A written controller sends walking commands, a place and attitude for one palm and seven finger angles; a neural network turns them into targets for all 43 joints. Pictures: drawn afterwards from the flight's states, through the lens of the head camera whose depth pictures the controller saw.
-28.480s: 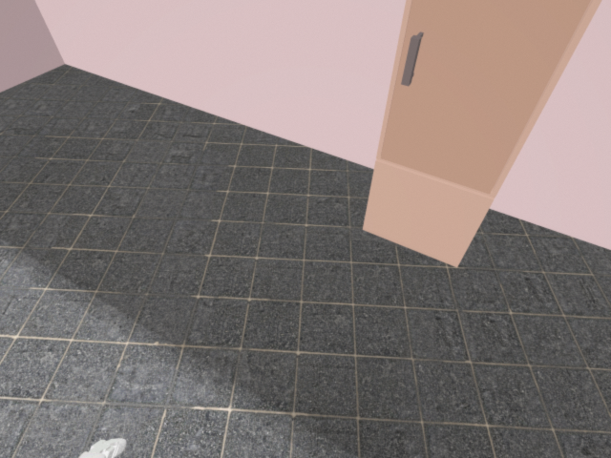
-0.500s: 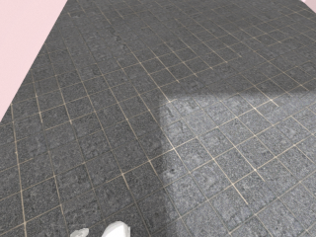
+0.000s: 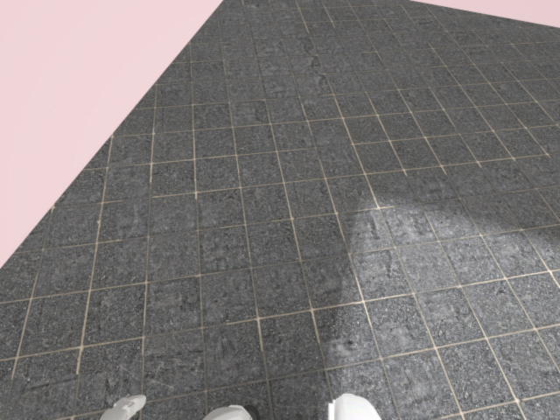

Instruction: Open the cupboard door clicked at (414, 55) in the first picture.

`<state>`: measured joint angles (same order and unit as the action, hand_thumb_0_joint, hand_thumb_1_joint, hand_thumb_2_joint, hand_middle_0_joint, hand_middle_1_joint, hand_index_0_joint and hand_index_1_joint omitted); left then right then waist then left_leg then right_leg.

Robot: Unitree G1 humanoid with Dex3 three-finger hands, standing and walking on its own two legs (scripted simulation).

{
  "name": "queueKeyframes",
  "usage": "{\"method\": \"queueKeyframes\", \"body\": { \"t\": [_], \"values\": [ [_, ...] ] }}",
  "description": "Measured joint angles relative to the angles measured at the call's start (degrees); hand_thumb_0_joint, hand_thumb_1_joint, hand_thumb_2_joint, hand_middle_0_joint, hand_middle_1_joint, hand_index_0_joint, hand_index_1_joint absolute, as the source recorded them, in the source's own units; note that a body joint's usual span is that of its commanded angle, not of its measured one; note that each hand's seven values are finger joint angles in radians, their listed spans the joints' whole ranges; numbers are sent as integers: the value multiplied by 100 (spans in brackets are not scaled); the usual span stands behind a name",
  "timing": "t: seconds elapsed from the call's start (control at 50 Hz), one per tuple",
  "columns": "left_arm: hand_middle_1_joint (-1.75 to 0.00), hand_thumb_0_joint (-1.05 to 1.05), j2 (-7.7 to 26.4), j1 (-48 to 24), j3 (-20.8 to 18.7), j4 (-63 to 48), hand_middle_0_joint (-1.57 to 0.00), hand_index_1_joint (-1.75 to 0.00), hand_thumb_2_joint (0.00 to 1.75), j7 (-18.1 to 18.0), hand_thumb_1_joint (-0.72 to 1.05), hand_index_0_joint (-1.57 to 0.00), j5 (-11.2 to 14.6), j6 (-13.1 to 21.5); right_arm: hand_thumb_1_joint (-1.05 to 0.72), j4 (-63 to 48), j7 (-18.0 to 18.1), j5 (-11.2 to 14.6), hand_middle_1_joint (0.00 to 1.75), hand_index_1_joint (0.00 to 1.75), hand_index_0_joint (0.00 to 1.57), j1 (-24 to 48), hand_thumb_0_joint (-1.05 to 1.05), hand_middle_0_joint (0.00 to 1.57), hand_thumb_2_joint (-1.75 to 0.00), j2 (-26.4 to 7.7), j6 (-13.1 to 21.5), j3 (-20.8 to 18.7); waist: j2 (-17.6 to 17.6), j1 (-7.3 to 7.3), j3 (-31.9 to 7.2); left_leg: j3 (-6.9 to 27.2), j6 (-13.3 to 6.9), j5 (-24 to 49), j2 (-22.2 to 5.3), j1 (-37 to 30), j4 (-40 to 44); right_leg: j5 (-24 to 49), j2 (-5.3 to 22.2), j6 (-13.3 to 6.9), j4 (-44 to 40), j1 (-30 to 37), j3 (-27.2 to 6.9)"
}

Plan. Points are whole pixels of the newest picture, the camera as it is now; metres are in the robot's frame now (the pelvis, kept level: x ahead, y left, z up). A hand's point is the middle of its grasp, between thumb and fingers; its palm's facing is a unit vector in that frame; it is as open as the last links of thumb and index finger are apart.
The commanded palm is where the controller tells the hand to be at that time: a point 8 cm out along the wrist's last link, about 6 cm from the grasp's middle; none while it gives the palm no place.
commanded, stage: turn to face it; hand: left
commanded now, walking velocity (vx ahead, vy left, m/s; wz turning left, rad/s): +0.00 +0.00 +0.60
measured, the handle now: out of the picture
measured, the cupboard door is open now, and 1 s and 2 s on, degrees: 46 46 46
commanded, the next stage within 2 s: none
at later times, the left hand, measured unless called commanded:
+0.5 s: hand out of the picture +0.04 +0.11 -0.15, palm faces +0.31 -0.91 -0.27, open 7.4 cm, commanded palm none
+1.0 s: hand out of the picture +0.05 +0.13 -0.15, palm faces +0.58 -0.76 -0.30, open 7.4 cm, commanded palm none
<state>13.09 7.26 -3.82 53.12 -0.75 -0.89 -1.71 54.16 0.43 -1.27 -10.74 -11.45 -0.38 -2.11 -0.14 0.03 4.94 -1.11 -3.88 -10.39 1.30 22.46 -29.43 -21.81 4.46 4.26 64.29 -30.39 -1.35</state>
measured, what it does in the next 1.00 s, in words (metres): steps to the right, turning left: right foot, then left foot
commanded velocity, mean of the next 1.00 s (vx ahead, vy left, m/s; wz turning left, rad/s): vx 0.00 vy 0.00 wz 0.60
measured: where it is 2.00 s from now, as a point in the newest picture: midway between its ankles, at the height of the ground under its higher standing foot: outside the picture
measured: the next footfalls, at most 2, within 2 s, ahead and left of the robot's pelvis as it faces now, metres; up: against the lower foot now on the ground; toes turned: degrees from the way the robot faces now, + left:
right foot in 0.24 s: +0.05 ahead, -0.18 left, +0.00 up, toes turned +8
left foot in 0.66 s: +0.04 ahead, +0.04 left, +0.00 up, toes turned +32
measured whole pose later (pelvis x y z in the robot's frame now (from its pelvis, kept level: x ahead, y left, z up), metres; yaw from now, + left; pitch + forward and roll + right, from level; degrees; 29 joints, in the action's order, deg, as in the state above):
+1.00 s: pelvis +0.08 -0.11 -0.01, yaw +37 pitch +2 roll +1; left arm 14.5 7.9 -3.3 48.6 -0.3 -0.7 -1.9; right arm 51.6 -0.8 -1.3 -9.3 -13.4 -2.9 -3.6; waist 1.3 0.5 4.8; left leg 5.3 2.0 -15.7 0.4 19.2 -32.8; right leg -20.9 3.1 4.1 40.5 -21.2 0.7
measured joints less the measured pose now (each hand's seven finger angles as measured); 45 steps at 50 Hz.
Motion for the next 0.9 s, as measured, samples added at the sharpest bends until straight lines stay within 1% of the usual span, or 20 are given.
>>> {"method": "queueKeyframes", "body": {
  "t": [0.08, 0.16, 0.22, 0.24, 0.26, 0.28, 0.3, 0.34, 0.38, 0.46, 0.54, 0.6, 0.64, 0.66, 0.68, 0.7, 0.72, 0.76, 0.82, 0.9],
  "values": [
    [-30, 0, 70, -63, -13, -86, -20, -30, 90, -16, 91, -20, -1, -41, -90, -16, -48, -2, 30, 30, 21, -57, 0, 20, -90, 37, -44, -50, 72, 56, -78, 302, 120, 68, -3, -43, 161, -33, -36, 54, -669, 136, -44],
    [-30, 0, 72, -133, 22, -156, -20, -30, 90, -20, 91, -20, 18, -59, -90, -52, -74, -19, 30, 30, 21, -71, 0, 20, -90, -17, -110, -141, 155, 141, -103, 609, 280, 38, 23, 0, 104, -214, -198, 25, -1614, 544, 34],
    [-30, 0, 34, -135, 68, -242, -20, -30, 90, -19, 91, -20, 47, 11, -90, -83, -71, 6, 30, 30, 21, -80, 0, 20, -90, -117, -183, -225, 218, 179, -125, 843, 440, -54, 102, 119, -107, 126, -359, -47, -2750, 1083, 128],
    [-30, 0, 47, -79, 87, -300, -20, -30, 90, -20, 90, -20, 35, 67, -90, -100, -76, 35, 30, 30, 21, -108, 0, 20, -90, -145, -211, -254, 164, 154, -178, 860, 485, -148, 179, 211, -276, 264, -323, -136, -3264, 1307, 123],
    [-30, 0, -8, -62, 94, -294, -20, -30, 90, -42, 90, -20, 6, 115, -90, -69, -76, 54, 30, 30, 21, -55, 0, 20, -90, -214, -245, -297, 223, 114, -151, 855, 532, -651, 176, 351, -679, 263, -347, -259, -3243, 1310, 164],
    [-30, 0, -68, -35, 130, -282, -20, -30, 90, -60, 90, -20, -10, 132, -90, -44, -79, 51, 30, 30, 21, -1, 0, 20, -90, -288, -282, -332, 282, 115, -105, 776, 558, -1191, 180, 523, -1282, 217, -342, -369, -3145, 1328, 236],
    [-30, 0, -126, 8, 172, -267, -20, -30, 90, -71, 90, -20, -18, 136, -90, -44, -90, 42, 30, 30, 20, 28, 0, 20, -90, -358, -310, -362, 322, 142, -71, 662, 582, -1476, 184, 697, -1931, 186, -305, -448, -3140, 1405, 330],
    [-30, 0, -207, 130, 216, -239, -20, -30, 90, -89, 90, -20, -9, 130, -90, -39, -115, 29, 30, 30, 20, 80, 1, 20, -90, -441, -350, -395, 304, 168, -45, 374, 668, -1582, 111, 944, -2987, 190, -202, -522, -3274, 1592, 477],
    [-30, 0, -240, 241, 232, -208, -20, -30, 90, -101, 90, -20, 1, 129, -90, -51, -145, 32, 30, 30, 20, 133, 1, 20, -90, -459, -375, -386, 196, 188, -14, 140, 751, -1494, -18, 994, -3432, 220, -91, -548, -3435, 1772, 613],
    [-30, 0, -259, 431, 256, -182, -21, -30, 90, -85, 90, -20, -1, 184, -91, -80, -191, 46, 30, 30, 20, 286, 1, 19, -90, -433, -405, -320, -31, 136, 73, -110, 826, -1403, -211, 735, -2920, 197, 85, -573, -3597, 2013, 917],
    [-30, 0, -232, 618, 260, -146, -21, -30, 90, -65, 90, -20, -22, 202, -91, -118, -212, 57, 30, 30, 20, 544, 1, 19, -90, -415, -415, -250, -127, 2, 176, -276, 781, -1387, -257, 376, -2062, 28, 178, -570, -3471, 2104, 1238],
    [-30, 0, -138, 748, 219, -85, -21, -30, 90, -51, 90, -20, -33, 179, -91, -209, -214, 63, 30, 30, 20, 738, 1, 19, -90, -372, -374, -201, -206, -86, 227, -445, 674, -1324, -184, 48, -1394, -189, 266, -530, -3193, 2082, 1464],
    [-30, 0, -42, 845, 185, -37, -21, -30, 90, -36, 90, -20, -12, 160, -91, -313, -215, 54, 30, 30, 20, 813, 1, 19, -90, -349, -302, -165, -263, -103, 212, -576, 568, -900, -87, -284, -756, -406, 364, -473, -2791, 1973, 1596],
    [-30, 0, -11, 911, 168, -22, -21, -30, 90, -24, 90, -20, 10, 138, -91, -386, -224, 39, 30, 30, 20, 819, 1, 19, -90, -375, -245, -149, -206, -97, 159, -566, 399, -533, -103, -461, -435, -500, 382, -420, -2369, 1793, 1650],
    [-30, 0, 54, 874, 151, 18, -21, -30, 90, -14, 90, -20, 36, 80, -91, -432, -209, 29, 30, 30, 20, 833, 0, 19, -90, -352, -174, -163, -234, -57, 157, -498, 259, -644, -59, -389, -528, -737, 411, -294, -1719, 1518, 1513],
    [-30, 0, 123, 790, 132, 40, -21, -30, 90, -23, 90, -20, 44, -11, -91, -459, -193, 35, 30, 30, 20, 831, 0, 19, -90, -320, -125, -153, -282, -64, 192, -433, 187, -761, -15, -316, -693, -971, 358, -209, -1046, 1226, 1212],
    [-30, 0, 178, 713, 105, 26, -21, -30, 90, -39, 90, -20, 43, -92, -91, -474, -180, 38, 30, 30, 20, 803, 0, 19, -90, -292, -101, -125, -316, -97, 216, -378, 163, -821, 2, -306, -755, -1069, 279, -147, -499, 961, 945],
    [-30, 0, 229, 552, 54, -9, -21, -30, 90, -56, 90, -20, 30, -161, -90, -477, -132, 27, 30, 30, 20, 685, 0, 20, -90, -254, -93, -89, -295, -127, 198, -225, 199, -777, -2, -354, -655, -926, 175, -45, 86, 557, 634],
    [-30, 1, 230, 340, 18, -141, -20, -30, 90, -13, 91, -20, 12, -169, -90, -402, -82, 12, 30, 30, 20, 518, 0, 20, -90, -226, -141, -64, -183, -138, 147, 7, 274, -577, -25, -473, -348, -479, 135, 9, 110, 223, 316],
    [-30, 0, 194, 167, 20, -320, -20, -30, 90, 34, 91, -20, 2, -123, -90, -302, -106, -9, 30, 30, 21, 329, 0, 20, -90, -195, -192, -70, -31, -87, 58, 284, 366, -436, -64, -524, -117, -243, 104, 19, -730, 257, 121]
  ]
}}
